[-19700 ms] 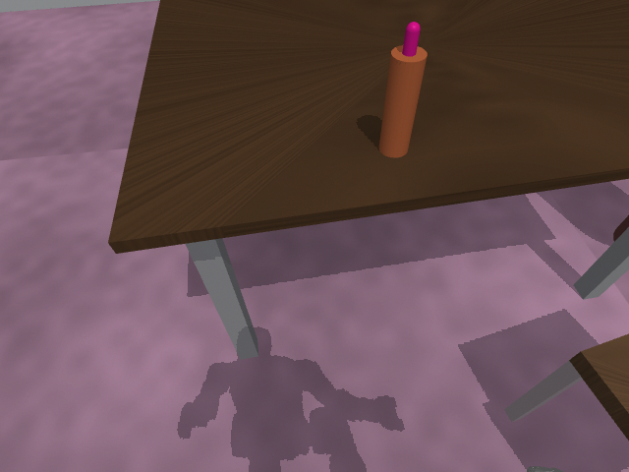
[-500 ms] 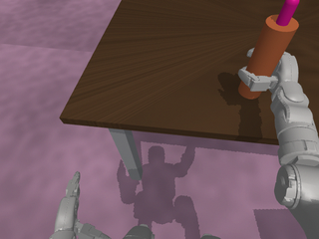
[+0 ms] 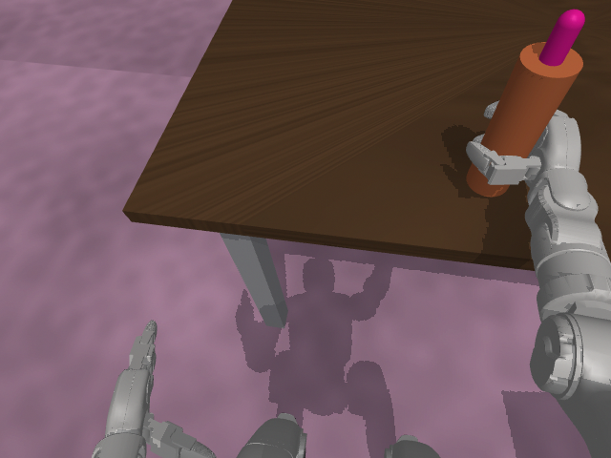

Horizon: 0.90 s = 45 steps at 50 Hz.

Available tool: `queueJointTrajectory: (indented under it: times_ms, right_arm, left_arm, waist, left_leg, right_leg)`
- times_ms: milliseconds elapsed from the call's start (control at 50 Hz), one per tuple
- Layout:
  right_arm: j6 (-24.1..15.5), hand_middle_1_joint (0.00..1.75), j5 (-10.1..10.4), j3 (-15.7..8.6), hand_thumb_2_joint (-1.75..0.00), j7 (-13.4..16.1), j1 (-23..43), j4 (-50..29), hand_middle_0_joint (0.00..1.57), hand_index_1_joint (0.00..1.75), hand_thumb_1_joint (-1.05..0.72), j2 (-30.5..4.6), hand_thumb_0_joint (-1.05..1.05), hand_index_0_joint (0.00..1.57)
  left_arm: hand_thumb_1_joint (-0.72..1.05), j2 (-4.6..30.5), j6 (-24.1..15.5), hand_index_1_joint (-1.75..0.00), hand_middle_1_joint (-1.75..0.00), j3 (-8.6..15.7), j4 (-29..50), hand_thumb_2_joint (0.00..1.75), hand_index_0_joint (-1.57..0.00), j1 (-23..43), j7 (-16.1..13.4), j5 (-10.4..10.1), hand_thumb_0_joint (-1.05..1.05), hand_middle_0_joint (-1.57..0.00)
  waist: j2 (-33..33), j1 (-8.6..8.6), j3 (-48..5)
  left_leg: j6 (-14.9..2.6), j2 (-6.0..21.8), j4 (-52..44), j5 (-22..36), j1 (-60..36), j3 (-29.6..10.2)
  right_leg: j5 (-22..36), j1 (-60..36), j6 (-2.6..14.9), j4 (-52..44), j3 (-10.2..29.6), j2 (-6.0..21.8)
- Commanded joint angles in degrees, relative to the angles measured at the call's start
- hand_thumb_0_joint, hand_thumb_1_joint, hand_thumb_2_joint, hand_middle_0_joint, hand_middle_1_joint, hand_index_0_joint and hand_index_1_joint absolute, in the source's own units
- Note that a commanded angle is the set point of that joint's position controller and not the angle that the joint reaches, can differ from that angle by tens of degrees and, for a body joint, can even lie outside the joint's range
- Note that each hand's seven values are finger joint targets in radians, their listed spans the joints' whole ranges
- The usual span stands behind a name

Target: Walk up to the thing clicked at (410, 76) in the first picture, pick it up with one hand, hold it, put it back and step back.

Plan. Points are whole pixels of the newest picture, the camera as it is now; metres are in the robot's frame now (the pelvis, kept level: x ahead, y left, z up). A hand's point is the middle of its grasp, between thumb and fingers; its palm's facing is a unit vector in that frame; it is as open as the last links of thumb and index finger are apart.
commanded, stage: lower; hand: right
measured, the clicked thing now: (521, 115) +0.48 -0.17 +0.15
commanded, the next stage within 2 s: loosen in 0.20 s
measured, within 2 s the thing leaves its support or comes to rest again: rests again in 0.76 s
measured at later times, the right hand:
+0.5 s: hand (498, 152) +0.49 -0.17 +0.08, palm faces +0.10 +1.00 -0.01, open 8.0 cm
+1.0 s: hand (510, 131) +0.50 -0.18 +0.11, palm faces +0.11 +0.99 +0.01, open 16.6 cm
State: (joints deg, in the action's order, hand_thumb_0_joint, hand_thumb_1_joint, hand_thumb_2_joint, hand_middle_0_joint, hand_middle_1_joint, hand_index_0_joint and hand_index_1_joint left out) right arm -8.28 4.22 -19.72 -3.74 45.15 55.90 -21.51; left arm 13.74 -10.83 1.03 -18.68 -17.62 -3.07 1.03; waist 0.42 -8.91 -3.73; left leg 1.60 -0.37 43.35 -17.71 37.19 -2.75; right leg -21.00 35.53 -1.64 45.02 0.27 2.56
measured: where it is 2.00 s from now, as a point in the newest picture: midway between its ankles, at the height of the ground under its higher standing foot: outside the picture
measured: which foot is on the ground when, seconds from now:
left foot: down 0.00-1.00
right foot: down 0.00-1.00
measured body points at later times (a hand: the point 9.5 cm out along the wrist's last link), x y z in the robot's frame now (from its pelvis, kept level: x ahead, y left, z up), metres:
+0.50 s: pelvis -0.02 +0.00 -0.01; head +0.07 -0.02 +0.43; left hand +0.14 +0.26 -0.04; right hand +0.47 -0.22 +0.09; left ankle +0.03 +0.14 -0.71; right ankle +0.01 -0.14 -0.71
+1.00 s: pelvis -0.01 +0.00 -0.02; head +0.07 -0.02 +0.42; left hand +0.14 +0.26 -0.05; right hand +0.49 -0.23 +0.11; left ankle +0.03 +0.14 -0.71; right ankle +0.01 -0.14 -0.71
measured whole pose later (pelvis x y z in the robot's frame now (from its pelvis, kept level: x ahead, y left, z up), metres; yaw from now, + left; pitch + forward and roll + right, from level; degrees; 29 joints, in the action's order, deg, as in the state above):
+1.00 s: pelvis -0.01 +0.00 -0.02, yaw +0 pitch +15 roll +1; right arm -15.2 2.7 -22.8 -5.0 53.0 64.8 -25.0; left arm 13.9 -7.5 1.4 -11.6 -20.5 -0.8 2.0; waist -0.2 -9.9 -6.6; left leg 2.0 -0.6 50.1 -19.8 45.8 -2.5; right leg -23.6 44.6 -1.3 52.8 0.8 2.6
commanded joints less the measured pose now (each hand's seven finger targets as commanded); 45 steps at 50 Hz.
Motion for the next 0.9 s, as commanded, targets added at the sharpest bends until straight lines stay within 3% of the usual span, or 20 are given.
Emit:
queueJointTrajectory:
  times_ms: [0, 60, 100, 140, 180, 220, 280, 320, 380, 420, 480, 520, 560, 620, 660, 700, 720, 800, 820, 880]
  right_arm:
    - [-10.2, 1.39, 1.9, -3.1, -1.29, 0.0, 39.4, -19.3, 1.33, 1.40, -0.49, -17.4, 0.00, 1.35]
    - [-12.4, 1.40, 1.5, -4.2, -1.30, 0.4, 47.2, -25.2, 1.34, 1.40, -0.49, -20.9, 0.00, 1.35]
    - [-12.2, 1.42, 1.6, -1.9, -1.31, 0.0, 42.3, -19.4, 1.36, 1.42, -0.49, -16.0, 0.00, 1.37]
    - [-12.7, 1.41, 1.2, -2.0, -1.30, -0.3, 40.4, -15.6, 1.34, 1.41, -0.50, -16.3, 0.00, 1.36]
    - [-13.6, 1.42, 0.8, -4.1, -1.32, 0.0, 45.0, -18.9, 1.35, 1.42, -0.47, -20.7, 0.00, 1.36]
    - [-13.1, 1.43, 0.8, -1.8, -1.33, -0.2, 42.5, -14.3, 1.35, 1.43, -0.48, -16.5, 0.00, 1.37]
    - [-13.5, 1.42, 0.5, -2.9, -1.31, 0.0, 43.2, -14.6, 1.34, 1.42, -0.48, -18.7, 0.00, 1.36]
    - [-13.4, 1.28, 0.2, -3.0, -1.15, -0.2, 41.1, -11.9, 1.31, 1.29, -0.33, -18.8, 0.00, 1.32]
    - [-13.8, 1.08, 0.1, -3.5, -0.91, 0.0, 44.3, -14.1, 1.24, 1.09, -0.17, -19.2, 0.00, 1.24]
    - [-13.6, 0.95, 0.4, -3.3, -0.75, 0.0, 43.3, -13.0, 1.17, 0.95, -0.08, -19.0, 0.00, 1.17]
    - [-13.6, 0.82, -0.1, -3.2, -0.52, 0.2, 43.9, -11.1, 1.12, 0.82, 0.08, -18.6, 0.00, 1.11]
    - [-13.6, 0.72, -0.3, -3.6, -0.45, 0.3, 44.7, -12.1, 0.99, 0.72, 0.21, -19.5, 0.00, 0.98]
    - [-12.6, 0.60, -0.9, -3.1, -0.33, 0.3, 40.8, -6.5, 0.89, 0.60, 0.27, -18.4, 0.00, 0.88]
    - [-11.7, 0.47, -1.3, -1.9, -0.22, 0.1, 39.0, -3.3, 0.75, 0.47, 0.39, -15.8, 0.00, 0.74]
    - [-11.2, 0.34, -1.3, -2.2, -0.12, -0.2, 36.8, -0.1, 0.60, 0.34, 0.45, -15.3, 0.00, 0.60]
    - [-11.2, 0.27, -1.6, -3.3, -0.09, -0.3, 38.7, -3.7, 0.49, 0.27, 0.49, -16.9, 0.00, 0.49]
    - [-10.5, 0.24, -1.7, -1.9, -0.07, -0.6, 34.6, 1.6, 0.45, 0.24, 0.50, -14.6, 0.00, 0.44]
    - [-10.1, 0.10, -1.4, -2.8, 0.00, -0.9, 35.0, -0.4, 0.24, 0.10, 0.55, -15.0, 0.00, 0.23]
    - [-10.5, 0.06, -1.0, -3.6, 0.00, -0.8, 38.1, -5.7, 0.18, 0.06, 0.54, -16.8, 0.00, 0.17]
    - [-9.7, 0.03, -1.2, -2.7, -0.01, -1.0, 34.0, -0.9, 0.08, 0.03, 0.52, -14.6, 0.00, 0.07]
  left_arm:
    - [-0.55, 9.0, -3.4, -0.05, -0.05, 5.7, 9.2, 0.05, -0.05, 0.3, -0.9, 0.0, 0.00, -0.05]
    - [-0.54, 9.1, -3.5, -0.05, -0.04, 5.0, 10.9, 0.05, -0.05, 3.7, -0.8, 0.6, 0.00, -0.05]
    - [-0.54, 6.7, -3.3, -0.05, -0.04, 3.2, 9.0, 0.05, -0.05, 1.1, -0.4, 0.6, 0.00, -0.05]
    - [-0.54, 6.6, -3.3, -0.05, -0.05, 2.3, 10.0, 0.04, -0.05, 3.2, -0.3, 0.6, 0.00, -0.05]
    - [-0.54, 8.7, -2.9, -0.05, -0.04, 4.2, 10.1, 0.04, -0.05, 3.2, -0.6, 0.8, 0.00, -0.05]
    - [-0.54, 7.0, -2.7, -0.05, -0.05, 3.4, 7.9, 0.04, -0.05, 0.7, -0.3, 1.0, 0.00, -0.06]
    - [-0.53, 10.1, -3.2, -0.05, -0.05, 5.0, 15.5, 0.03, -0.06, 3.1, -0.5, 1.1, 0.00, -0.05]
    - [-0.49, 8.2, -2.6, -0.04, -0.06, 4.4, 10.4, 0.00, -0.08, -1.8, -0.4, 1.0, 0.00, -0.06]
    - [-0.50, 9.0, -3.2, -0.04, -0.06, 5.1, 14.6, 0.01, -0.07, 2.3, -0.4, 1.2, 0.00, -0.06]
    - [-0.50, 8.1, -2.8, -0.04, -0.06, 4.0, 13.4, 0.01, -0.07, -0.3, -0.1, 1.1, 0.00, -0.06]
    - [-0.51, 7.4, -2.8, -0.04, -0.06, 3.5, 14.3, 0.02, -0.07, 1.0, 0.0, 1.2, 0.00, -0.06]
    - [-0.52, 8.7, -3.1, -0.04, -0.05, 4.3, 17.0, 0.03, -0.06, 2.9, -0.2, 1.2, 0.00, -0.06]
    - [-0.53, 7.4, -2.1, -0.05, -0.05, 3.4, 12.3, 0.04, -0.06, -2.5, 0.1, 1.3, 0.00, -0.06]
    - [-0.53, 8.5, -2.1, -0.05, -0.05, 4.4, 15.7, 0.04, -0.06, 1.3, 0.2, 1.2, 0.00, -0.05]
    - [-0.53, 8.2, -1.7, -0.05, -0.06, 4.3, 14.7, 0.04, -0.06, -0.8, 0.5, 1.3, 0.00, -0.06]
    - [-0.54, 8.7, -1.8, -0.05, -0.05, 4.5, 18.7, 0.04, -0.06, 0.3, 0.6, 1.2, 0.00, -0.05]
    - [-0.54, 7.9, -1.2, -0.05, -0.06, 4.3, 13.9, 0.04, -0.06, -2.8, 0.8, 1.3, 0.00, -0.05]
    - [-0.55, 8.0, -0.7, -0.06, -0.05, 4.8, 15.5, 0.05, -0.05, -2.4, 1.2, 1.0, 0.00, -0.05]
    - [-0.55, 9.3, -0.7, -0.06, -0.05, 5.4, 19.0, 0.05, -0.05, -0.9, 1.2, 0.9, 0.00, -0.05]
    - [-0.56, 7.8, -0.3, -0.06, -0.05, 4.6, 16.0, 0.05, -0.05, -3.3, 1.4, 0.8, 0.00, -0.05]
  waist:
    - [-7.2, -0.25, -33.9]
    - [-10.3, -0.15, -38.4]
    - [-9.9, -0.85, -34.6]
    - [-8.4, -1.27, -33.5]
    - [-9.0, -1.37, -35.5]
    - [-9.0, -1.87, -30.5]
    - [-6.9, -2.86, -34.0]
    - [-7.4, -2.84, -28.3]
    - [-8.7, -2.68, -33.7]
    - [-7.7, -2.10, -30.1]
    - [-7.0, -2.23, -31.0]
    - [-8.2, -2.00, -33.3]
    - [-8.6, -1.87, -29.6]
    - [-6.7, -2.59, -28.0]
    - [-6.8, -2.39, -25.6]
    - [-5.2, -2.01, -30.3]
    - [-6.1, -2.13, -25.2]
    - [-5.1, -2.17, -26.4]
    - [-4.1, -1.61, -28.4]
    - [-5.0, -2.06, -25.0]
  left_leg:
    - [-1.54, -0.9, -2.1, 21.6, -13.2, 2.4]
    - [-1.59, -1.1, -1.4, 21.8, -12.6, 2.5]
    - [-1.71, -1.4, -1.1, 20.7, -10.0, 2.9]
    - [-1.52, -1.3, -1.3, 20.4, -10.0, 2.6]
    - [-1.38, -1.0, -1.0, 19.4, -10.8, 2.1]
    - [-1.30, -1.2, -1.5, 15.4, -8.2, 2.4]
    - [-1.05, -1.6, -1.6, 14.7, -8.0, 3.1]
    - [-1.12, -1.7, -1.4, 12.1, -4.7, 3.3]
    - [-1.26, -1.4, 0.1, 14.8, -6.7, 3.0]
    - [-1.26, -1.6, -0.2, 12.7, -5.4, 3.4]
    - [-1.11, -1.3, -0.4, 10.3, -6.8, 2.7]
    - [-1.22, -1.5, 0.2, 11.2, -6.4, 3.1]
    - [-1.36, -1.6, 0.1, 11.1, -4.7, 3.0]
    - [-1.33, -1.9, -0.3, 7.8, -2.9, 3.5]
    - [-1.41, -2.0, -0.2, 6.0, -1.2, 3.7]
    - [-1.19, -2.0, 0.4, 9.3, -4.4, 3.5]
    - [-1.39, -2.0, 0.6, 8.8, -2.3, 3.7]
    - [-1.43, -1.9, 1.1, 9.9, -2.4, 3.5]
    - [-1.34, -1.8, 1.0, 9.7, -4.2, 3.5]
    - [-1.36, -1.9, 1.1, 9.6, -2.4, 3.5]
  right_leg:
    - [20.4, -15.6, 1.50, -1.5, -1.1, -1.9]
    - [22.8, -17.9, 1.09, -0.7, -0.9, -1.5]
    - [23.9, -16.8, 0.91, -0.3, -0.6, -1.3]
    - [21.8, -14.8, 1.13, 0.1, -0.8, -1.4]
    - [17.4, -13.3, 1.68, 0.2, -1.1, -1.7]
    - [12.7, -11.3, 1.80, -0.5, -1.2, -1.8]
    - [12.6, -13.1, 1.83, -0.4, -0.7, -1.6]
    - [10.2, -10.7, 1.89, -0.3, -0.5, -1.5]
    - [12.8, -11.8, 1.72, 0.6, -0.6, -1.6]
    - [11.1, -9.9, 1.80, 0.2, -0.3, -1.6]
    - [7.1, -7.4, 2.10, 0.4, -0.8, -1.8]
    - [9.0, -9.6, 1.72, 0.3, -0.4, -1.5]
    - [9.0, -7.9, 1.70, 0.7, -0.7, -1.8]
    - [6.1, -7.0, 1.68, -0.4, -0.1, -1.2]
    - [4.6, -5.2, 1.66, -0.6, 0.1, -1.0]
    - [8.2, -6.8, 1.74, 0.1, -0.2, -1.1]
    - [8.1, -5.0, 1.66, -0.1, -0.4, -1.1]
    - [9.4, -4.8, 1.82, 0.7, -0.3, -1.1]
    - [8.9, -4.7, 1.94, 0.5, -0.2, -1.2]
    - [8.8, -4.0, 1.94, 0.8, -0.5, -1.2]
